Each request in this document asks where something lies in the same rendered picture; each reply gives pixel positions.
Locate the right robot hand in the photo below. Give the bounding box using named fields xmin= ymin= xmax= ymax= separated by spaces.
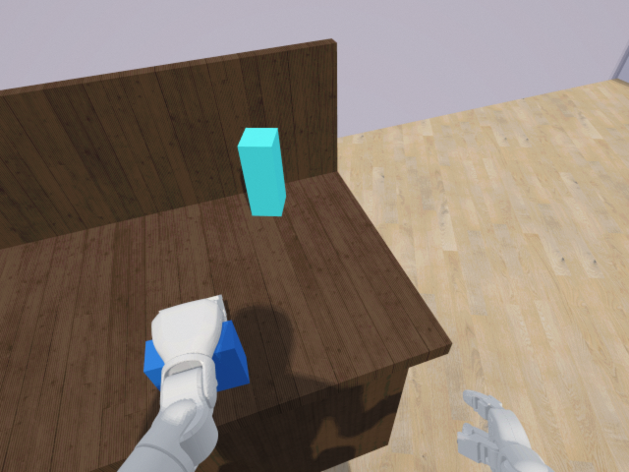
xmin=457 ymin=389 xmax=532 ymax=472

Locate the left robot hand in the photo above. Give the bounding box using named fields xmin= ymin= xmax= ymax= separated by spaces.
xmin=151 ymin=295 xmax=227 ymax=386

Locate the robot left forearm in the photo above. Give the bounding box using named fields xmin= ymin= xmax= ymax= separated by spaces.
xmin=117 ymin=353 xmax=218 ymax=472

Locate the robot right forearm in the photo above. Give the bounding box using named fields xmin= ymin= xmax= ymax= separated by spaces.
xmin=497 ymin=444 xmax=554 ymax=472

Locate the table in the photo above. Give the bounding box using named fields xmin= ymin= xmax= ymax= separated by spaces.
xmin=0 ymin=38 xmax=452 ymax=472

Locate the sponge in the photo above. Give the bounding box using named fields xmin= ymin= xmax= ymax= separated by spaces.
xmin=143 ymin=320 xmax=250 ymax=391

